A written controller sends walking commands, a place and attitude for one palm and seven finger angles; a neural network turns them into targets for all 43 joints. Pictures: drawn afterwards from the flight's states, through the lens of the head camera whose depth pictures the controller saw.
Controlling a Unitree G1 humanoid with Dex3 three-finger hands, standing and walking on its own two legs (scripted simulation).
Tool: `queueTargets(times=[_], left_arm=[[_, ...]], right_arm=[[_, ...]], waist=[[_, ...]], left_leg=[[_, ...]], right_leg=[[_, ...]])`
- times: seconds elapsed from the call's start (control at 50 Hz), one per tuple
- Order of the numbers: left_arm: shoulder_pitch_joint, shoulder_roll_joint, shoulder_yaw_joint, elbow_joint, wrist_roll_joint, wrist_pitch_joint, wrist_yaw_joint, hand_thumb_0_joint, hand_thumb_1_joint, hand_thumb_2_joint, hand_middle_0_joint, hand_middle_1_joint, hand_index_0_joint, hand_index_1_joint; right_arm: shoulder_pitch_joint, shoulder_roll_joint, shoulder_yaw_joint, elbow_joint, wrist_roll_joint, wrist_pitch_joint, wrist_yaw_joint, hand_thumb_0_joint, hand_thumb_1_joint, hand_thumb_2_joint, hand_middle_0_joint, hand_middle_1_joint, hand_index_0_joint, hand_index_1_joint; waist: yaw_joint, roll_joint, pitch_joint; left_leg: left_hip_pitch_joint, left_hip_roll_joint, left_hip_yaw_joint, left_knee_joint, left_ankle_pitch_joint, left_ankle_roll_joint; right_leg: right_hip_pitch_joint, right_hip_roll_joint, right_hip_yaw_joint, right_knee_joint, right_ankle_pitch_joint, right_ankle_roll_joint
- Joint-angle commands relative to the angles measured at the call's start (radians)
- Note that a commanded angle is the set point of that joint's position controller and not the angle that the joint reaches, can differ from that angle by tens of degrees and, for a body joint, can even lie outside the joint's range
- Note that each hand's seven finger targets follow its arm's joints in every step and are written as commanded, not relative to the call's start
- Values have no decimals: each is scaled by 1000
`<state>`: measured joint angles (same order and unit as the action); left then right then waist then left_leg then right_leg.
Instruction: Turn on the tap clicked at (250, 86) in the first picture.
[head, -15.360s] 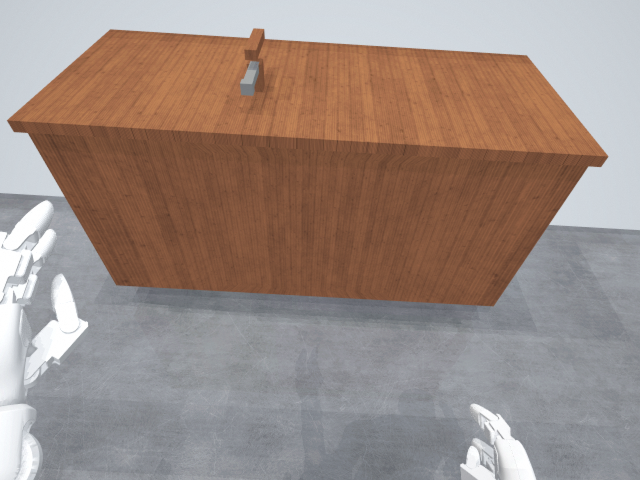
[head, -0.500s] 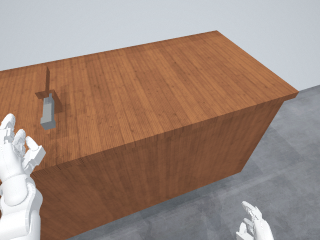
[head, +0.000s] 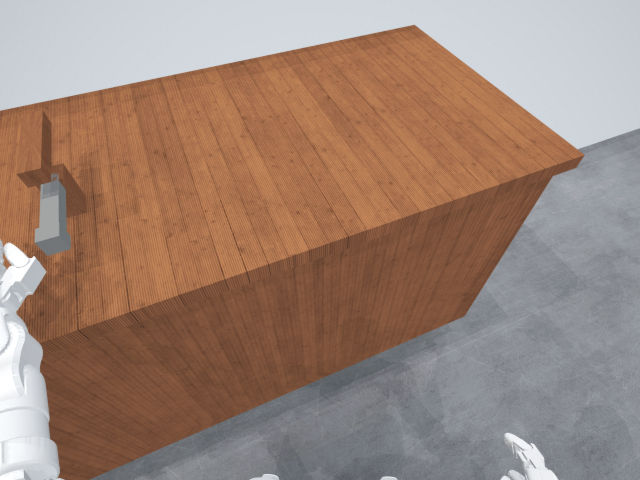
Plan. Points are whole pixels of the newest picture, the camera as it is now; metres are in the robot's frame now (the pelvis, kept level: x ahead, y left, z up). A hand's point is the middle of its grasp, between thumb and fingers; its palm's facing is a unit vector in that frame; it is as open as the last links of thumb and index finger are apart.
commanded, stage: reach beside the lever's end, fingers flat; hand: left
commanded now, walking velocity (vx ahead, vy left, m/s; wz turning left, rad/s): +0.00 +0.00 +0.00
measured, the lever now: (53, 239) +0.38 +0.37 +0.08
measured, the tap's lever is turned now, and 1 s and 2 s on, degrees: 0 4 24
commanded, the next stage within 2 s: push the lever round in 0.64 s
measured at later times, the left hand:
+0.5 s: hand (41, 250) +0.36 +0.37 +0.08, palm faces +0.62 -0.78 -0.06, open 7.8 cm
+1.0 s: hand (53, 257) +0.35 +0.35 +0.08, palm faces +0.62 -0.78 -0.06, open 7.8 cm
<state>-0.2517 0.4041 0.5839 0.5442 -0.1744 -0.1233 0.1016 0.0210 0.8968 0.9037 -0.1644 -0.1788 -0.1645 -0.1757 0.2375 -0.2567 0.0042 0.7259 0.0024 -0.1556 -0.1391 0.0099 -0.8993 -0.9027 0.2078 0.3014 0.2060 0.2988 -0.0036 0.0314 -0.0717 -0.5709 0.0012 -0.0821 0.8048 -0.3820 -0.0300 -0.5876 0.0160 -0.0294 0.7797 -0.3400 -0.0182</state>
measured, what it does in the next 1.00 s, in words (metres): stands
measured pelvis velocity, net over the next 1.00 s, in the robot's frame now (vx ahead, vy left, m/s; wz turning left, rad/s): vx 0.00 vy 0.01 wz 0.00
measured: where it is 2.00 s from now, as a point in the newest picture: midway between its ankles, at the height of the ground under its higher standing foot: outside the picture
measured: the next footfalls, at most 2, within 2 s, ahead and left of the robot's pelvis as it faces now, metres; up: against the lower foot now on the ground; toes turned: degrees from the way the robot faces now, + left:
none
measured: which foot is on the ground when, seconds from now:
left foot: down 0.00-1.00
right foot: down 0.00-1.00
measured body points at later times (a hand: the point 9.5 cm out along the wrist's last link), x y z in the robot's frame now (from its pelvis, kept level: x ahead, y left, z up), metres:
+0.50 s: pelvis +0.01 +0.02 -0.01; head +0.06 +0.02 +0.44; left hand +0.32 +0.41 +0.09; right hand +0.10 -0.25 -0.12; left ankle +0.01 +0.14 -0.71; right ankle +0.03 -0.11 -0.71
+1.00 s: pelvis +0.00 +0.01 -0.01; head +0.05 +0.02 +0.44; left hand +0.31 +0.39 +0.09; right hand +0.13 -0.24 -0.11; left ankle +0.01 +0.14 -0.71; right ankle +0.03 -0.11 -0.71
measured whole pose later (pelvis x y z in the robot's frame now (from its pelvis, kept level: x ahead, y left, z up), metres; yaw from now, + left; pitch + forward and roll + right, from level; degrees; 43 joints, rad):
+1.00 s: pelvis +0.00 +0.01 -0.01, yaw +0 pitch +11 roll -2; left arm -0.30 0.37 0.55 0.58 -0.14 -0.20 0.10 0.02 0.90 0.91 -0.15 -0.15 -0.15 -0.15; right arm 0.25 -0.25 0.01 0.70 0.00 -0.12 -0.12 0.01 -0.90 -0.90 0.21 0.30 0.21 0.30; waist -0.01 0.03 -0.09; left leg -0.64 -0.01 -0.08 0.86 -0.41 -0.01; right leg -0.64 0.01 -0.03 0.81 -0.35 0.00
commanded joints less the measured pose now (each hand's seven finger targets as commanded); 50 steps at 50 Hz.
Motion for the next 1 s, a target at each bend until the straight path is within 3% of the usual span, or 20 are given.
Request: queueTargets(times=[0.0,0.02,0.04,0.18,0.24,0.28,0.34,0.36,0.42,0.44,0.46,0.48,0.52,0.54,0.62,0.66,0.76,0.84,0.88,0.98], left_arm=[[-282,362,95,-176,17,-117,-8,0,900,900,-151,-152,-151,-152],[-282,391,120,-177,24,-134,-9,0,900,900,-150,-150,-150,-150],[-264,372,105,-164,26,-143,-16,0,900,900,-150,-150,-150,-150],[-343,422,133,-43,16,-170,-61,0,900,900,-150,-150,-150,-150],[-366,442,132,-48,28,-186,-75,0,900,900,-150,-150,-150,-150],[-367,390,80,-98,31,-195,-76,0,900,900,-150,-150,-150,-150],[-355,353,51,-134,27,-199,-64,0,900,900,-150,-150,-150,-150],[-340,339,49,-143,21,-197,-58,0,900,900,-150,-150,-150,-150],[-257,375,113,-96,9,-171,-36,0,900,900,-150,-150,-150,-150],[-270,348,92,-85,7,-160,-31,0,900,900,-150,-150,-150,-150],[-250,373,122,-78,8,-151,-25,0,900,900,-150,-150,-150,-150],[-269,379,123,-93,12,-147,-19,0,900,900,-150,-150,-150,-150],[-266,403,136,-150,31,-150,-9,0,900,900,-150,-150,-150,-150],[-239,378,121,-152,34,-148,-5,0,900,900,-150,-150,-150,-150],[-264,385,124,-217,39,-187,-7,0,900,900,-150,-150,-150,-150],[-272,315,66,-210,29,-192,-22,0,900,900,-150,-150,-150,-150],[-332,285,15,-141,9,-149,-62,0,900,900,-150,-150,-150,-150],[-375,260,-23,-208,19,-143,-41,0,900,900,-150,-150,-150,-150],[-337,288,13,-203,27,-148,-11,0,900,900,-150,-150,-150,-150],[-345,306,41,-143,46,-158,41,0,900,900,-150,-150,-150,-150]], right_arm=[[15,-139,-51,-119,-9,-25,0,0,-900,-900,200,300,200,300],[28,-140,-55,-116,-11,-20,2,0,-900,-900,200,300,200,300],[30,-136,-55,-119,-11,-16,7,0,-900,-900,200,300,200,300],[65,-156,-58,-112,-9,9,11,0,-900,-900,200,300,200,300],[83,-158,-60,-117,-12,18,12,0,-900,-900,200,300,200,300],[82,-154,-59,-127,-12,19,17,0,-900,-900,200,300,200,300],[84,-156,-62,-127,-11,20,18,0,-900,-900,200,300,200,300],[84,-155,-64,-129,-11,19,20,0,-900,-900,200,300,200,300],[80,-161,-63,-133,-7,25,19,0,-900,-900,200,300,200,300],[74,-155,-59,-135,-5,26,20,0,-900,-900,200,300,200,300],[74,-154,-61,-140,-4,28,22,0,-900,-900,200,300,200,300],[72,-154,-58,-144,-6,31,22,0,-900,-900,200,300,200,300],[69,-151,-59,-153,-10,35,24,0,-900,-900,200,300,200,300],[69,-145,-58,-159,-10,35,27,0,-900,-900,200,300,200,300],[62,-144,-58,-151,-16,33,26,0,-900,-900,200,300,200,300],[54,-139,-56,-146,-12,27,25,0,-900,-900,200,300,200,300],[45,-148,-53,-133,0,19,7,0,-900,-900,200,300,200,300],[38,-142,-52,-135,0,5,1,0,-900,-900,200,300,200,300],[41,-145,-53,-135,-7,2,4,0,-900,-900,200,300,200,300],[32,-136,-45,-127,-13,5,10,0,-900,-900,200,300,200,300]], waist=[[8,45,-295],[16,54,-316],[17,85,-312],[-12,39,-275],[-3,95,-324],[-6,149,-340],[-15,126,-343],[-7,131,-350],[10,51,-306],[3,35,-290],[17,44,-286],[10,38,-282],[25,96,-314],[23,103,-313],[8,113,-311],[-6,113,-291],[-31,81,-227],[-22,128,-284],[-13,80,-298],[-6,45,-275]], left_leg=[[9,-26,51,-88,208,53],[11,-24,47,-78,240,53],[17,-23,51,-77,250,50],[-38,-19,39,-59,190,54],[-7,-17,33,-55,223,50],[44,-14,27,-58,244,44],[73,-3,10,-65,256,38],[81,-2,6,-70,261,34],[18,-6,8,-78,238,40],[5,-8,10,-83,226,41],[-6,-10,16,-87,218,41],[-10,-10,17,-89,216,42],[18,-9,19,-86,265,39],[28,-9,25,-86,278,39],[46,-2,21,-70,298,37],[56,-2,20,-72,278,34],[24,-6,9,-96,137,38],[82,-5,-8,-105,156,28],[67,-7,-6,-97,183,31],[4,-11,12,-90,146,39]], right_leg=[[219,-7,34,-81,229,8],[227,-4,33,-69,256,3],[219,-3,31,-63,265,2],[150,2,26,-50,203,5],[137,6,20,-34,208,-3],[110,12,13,-31,200,-8],[92,18,2,-33,187,-9],[92,20,-1,-33,182,-10],[130,19,-1,-43,182,-9],[129,15,-4,-44,181,-6],[139,14,-1,-48,177,-6],[140,14,-1,-48,178,-4],[153,15,3,-41,200,-10],[152,16,2,-41,206,-9],[134,25,4,-33,212,-12],[113,23,1,-35,198,-11],[77,14,1,-65,113,-9],[80,12,-2,-62,117,-14],[102,12,-4,-58,139,-12],[125,6,3,-57,132,-7]])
